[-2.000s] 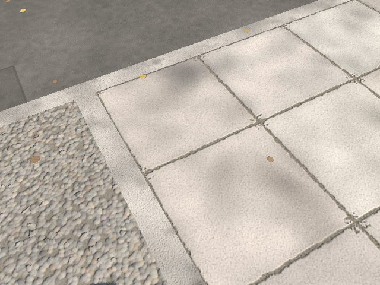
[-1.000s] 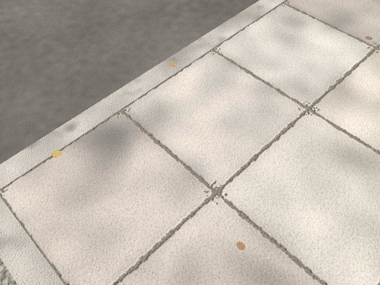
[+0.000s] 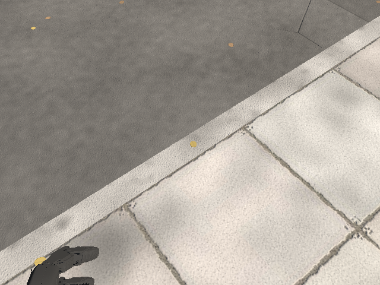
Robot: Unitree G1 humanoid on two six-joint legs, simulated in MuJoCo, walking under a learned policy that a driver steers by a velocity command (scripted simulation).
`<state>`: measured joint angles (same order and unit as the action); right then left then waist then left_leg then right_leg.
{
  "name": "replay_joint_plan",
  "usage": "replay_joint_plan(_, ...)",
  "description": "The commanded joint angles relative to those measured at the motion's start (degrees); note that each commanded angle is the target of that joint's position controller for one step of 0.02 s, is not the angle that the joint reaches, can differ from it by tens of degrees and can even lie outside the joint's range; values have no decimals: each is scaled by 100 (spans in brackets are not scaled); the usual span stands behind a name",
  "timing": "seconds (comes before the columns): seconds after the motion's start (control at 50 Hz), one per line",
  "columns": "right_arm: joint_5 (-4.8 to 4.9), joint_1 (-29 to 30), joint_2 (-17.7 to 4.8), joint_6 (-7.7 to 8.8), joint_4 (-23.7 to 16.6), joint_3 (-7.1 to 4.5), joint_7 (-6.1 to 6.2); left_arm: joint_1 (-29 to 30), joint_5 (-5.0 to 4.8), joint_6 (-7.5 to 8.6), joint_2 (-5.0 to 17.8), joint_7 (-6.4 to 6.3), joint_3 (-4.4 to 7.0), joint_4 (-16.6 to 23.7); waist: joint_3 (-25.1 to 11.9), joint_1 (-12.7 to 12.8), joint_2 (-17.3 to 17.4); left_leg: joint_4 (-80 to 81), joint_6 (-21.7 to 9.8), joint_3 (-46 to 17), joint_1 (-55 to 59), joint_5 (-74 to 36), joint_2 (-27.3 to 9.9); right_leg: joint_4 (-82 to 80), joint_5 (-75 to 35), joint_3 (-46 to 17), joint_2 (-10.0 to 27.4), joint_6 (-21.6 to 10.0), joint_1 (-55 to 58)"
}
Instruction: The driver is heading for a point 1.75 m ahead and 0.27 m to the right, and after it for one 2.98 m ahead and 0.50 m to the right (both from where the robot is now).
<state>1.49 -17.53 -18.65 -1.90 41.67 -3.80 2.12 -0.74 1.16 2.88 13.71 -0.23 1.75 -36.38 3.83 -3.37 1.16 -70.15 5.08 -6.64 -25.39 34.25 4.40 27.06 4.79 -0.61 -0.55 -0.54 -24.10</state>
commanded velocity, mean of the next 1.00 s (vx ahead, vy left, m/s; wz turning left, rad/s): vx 0.28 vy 0.00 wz -0.22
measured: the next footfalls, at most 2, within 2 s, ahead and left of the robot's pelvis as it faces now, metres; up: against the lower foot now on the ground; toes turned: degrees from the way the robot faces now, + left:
left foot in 0.28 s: +0.03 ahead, +0.14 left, +0.00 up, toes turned +4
right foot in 0.80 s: +0.26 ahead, -0.18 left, +0.00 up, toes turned -16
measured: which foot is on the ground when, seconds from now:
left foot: up 0.00-0.26, down 0.28-0.80, up 0.82-1.00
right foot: down 0.00-0.28, up 0.30-0.78, down 0.80-1.00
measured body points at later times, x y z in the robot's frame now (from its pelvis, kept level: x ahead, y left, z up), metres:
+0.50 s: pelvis +0.04 +0.03 +0.02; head +0.03 +0.05 +0.47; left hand +0.13 +0.32 -0.11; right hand +0.08 -0.25 -0.09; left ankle -0.01 +0.14 -0.73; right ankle +0.11 -0.13 -0.64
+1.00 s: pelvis +0.24 -0.10 +0.01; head +0.26 -0.12 +0.46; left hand +0.41 +0.14 -0.09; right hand +0.28 -0.41 -0.09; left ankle +0.31 +0.07 -0.65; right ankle +0.22 -0.16 -0.73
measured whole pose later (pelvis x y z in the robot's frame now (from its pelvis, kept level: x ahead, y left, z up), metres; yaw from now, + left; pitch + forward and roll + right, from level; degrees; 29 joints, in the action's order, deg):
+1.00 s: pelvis +0.24 -0.10 +0.01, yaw -19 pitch +2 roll +0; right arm -0.3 -11.4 -17.6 6.3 42.2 -3.8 0.3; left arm -16.8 -0.5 2.9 15.2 1.2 3.4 -42.5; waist 1.6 1.1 1.9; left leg -62.3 1.1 -2.3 -34.0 14.0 -6.3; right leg 22.0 10.9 -1.6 -5.4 -5.7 -12.5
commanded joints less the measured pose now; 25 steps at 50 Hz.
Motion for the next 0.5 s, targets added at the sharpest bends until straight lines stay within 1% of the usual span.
replay_joint_plan(0.02,-2,-605,-520,-249,-320,-203,94,-79,79,-170,818,-79,222,219,-957,62,-886,-470,282,210,-378,-460,-382,-565,-3609,-849,1570,-1373,1123)
replay_joint_plan(0.04,-16,-652,-388,-268,-354,-174,109,-5,107,-192,828,-100,228,177,-972,6,-976,-285,294,311,-289,-607,-351,-628,-3671,-645,1522,-1413,1044)
replay_joint_plan(0.06,-51,-613,-321,-265,-389,-150,120,-20,102,-208,820,-122,225,121,-1049,27,-978,-78,294,335,-233,-718,-343,-647,-3801,-580,1548,-1478,1080)
replay_joint_plan(0.1,-126,-482,-260,-248,-465,-113,112,-26,49,-253,845,-172,230,4,-1244,50,-896,413,246,299,-105,-971,-426,-634,-3769,-535,1670,-1556,1234)
replay_joint_plan(0.14,-153,-354,-228,-237,-507,-66,61,64,-4,-314,915,-206,250,-86,-1325,77,-902,1070,147,335,210,-1209,-532,-661,-3362,-437,1689,-1528,1217)
replay_joint_plan(0.16,-151,-242,-238,-228,-539,-38,21,5,-27,-337,1004,-192,271,-130,-1400,163,-896,1414,69,382,427,-1282,-589,-789,-2506,-494,1711,-1502,1160)
replay_joint_plan(0.18,-144,-168,-264,-222,-548,-27,-26,-67,-69,-351,1065,-158,284,-188,-1388,235,-906,1819,-38,414,676,-1277,-645,-967,-1138,-582,1681,-1444,1033)
replay_joint_plan(0.2,-161,-164,-269,-214,-522,-17,-69,-121,-129,-353,1092,-108,286,-265,-1305,262,-998,2323,-171,483,964,-1257,-639,-1157,385,-690,1583,-1343,824)
replay_joint_plan(0.22,-202,-280,-221,-202,-434,-6,-106,-125,-178,-341,1037,-45,252,-347,-1179,190,-1081,2996,-305,606,1442,-1377,-571,-1273,1519,-744,1471,-1190,474)
replay_joint_plan(0.24,-232,-506,-185,-176,-289,-8,-145,-144,-225,-334,1006,4,230,-431,-992,38,-1037,3756,-450,877,2029,-1784,-394,-1273,2392,-684,1321,-990,33)
replay_joint_plan(0.26,-246,-581,-250,-155,-207,-31,-154,-356,-229,-323,936,36,211,-540,-784,2,-922,4021,-579,1061,2388,-1614,-219,-1134,3036,-608,1080,-695,-354)
replay_joint_plan(0.28,-260,-807,-473,-132,-199,-77,-124,-398,-188,-302,705,86,133,-547,-613,-95,-374,4608,-834,253,2705,-833,-789,-338,3263,-426,720,-290,-907)
replay_joint_plan(0.3,-277,-973,-964,-115,-247,-163,-63,-363,-134,-253,183,152,18,-432,-664,-100,1170,5416,-1394,-1518,2756,724,-2249,1707,3203,393,1,196,-1740)
replay_joint_plan(0.32,-430,-905,-1571,17,-256,-353,-109,143,-327,-167,910,67,263,-224,111,-400,1281,6375,-2165,-2784,1297,1723,-2869,2633,2737,-436,-97,104,-2206)
replay_joint_plan(0.34,-408,-343,-1244,217,-300,-269,-84,-50,-420,-148,1163,14,390,-292,491,-18,1115,6537,-1962,-2485,1204,1608,-2616,3090,2074,-786,24,-13,-2288)
replay_joint_plan(0.36,-309,71,-862,378,-301,-167,-56,-474,-379,-179,1166,-18,438,-496,486,264,1265,6500,-1616,-1906,1421,1014,-2348,3245,1558,-848,11,-24,-2355)
replay_joint_plan(0.38,-237,260,-610,464,-336,-108,-32,-763,-290,-212,1163,-60,482,-710,277,347,1179,6429,-1341,-1389,1703,479,-2161,3385,1206,-794,33,31,-2281)
replay_joint_plan(0.4,-197,252,-485,528,-289,-75,-2,-844,-215,-224,1125,-67,506,-804,262,330,1011,6430,-1224,-936,1783,-75,-2075,3540,826,-760,41,111,-2229)
replay_joint_plan(0.42,-211,169,-391,582,-234,-53,24,-864,-199,-216,1017,-53,506,-850,176,327,833,6425,-1158,-600,1867,-508,-2015,3682,574,-683,40,151,-2148)
replay_joint_plan(0.46,-242,-97,-331,631,-102,-65,55,-876,-224,-204,818,-9,483,-869,70,237,640,6416,-1152,-81,2185,-1083,-2003,3658,238,-589,106,251,-2248)
replay_joint_plan(0.5,-248,-335,-351,634,25,-94,75,-765,-211,-201,716,26,461,-795,96,114,572,6449,-1220,206,2410,-1329,-2060,3344,45,-526,193,362,-2371)
Velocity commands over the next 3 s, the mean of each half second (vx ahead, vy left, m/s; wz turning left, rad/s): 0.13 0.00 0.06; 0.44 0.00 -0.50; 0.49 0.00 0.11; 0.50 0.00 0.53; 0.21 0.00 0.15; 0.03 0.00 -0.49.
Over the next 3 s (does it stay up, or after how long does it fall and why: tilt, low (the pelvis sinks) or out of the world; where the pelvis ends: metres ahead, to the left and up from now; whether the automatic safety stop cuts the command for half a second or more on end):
stays up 1.00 -0.26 0.02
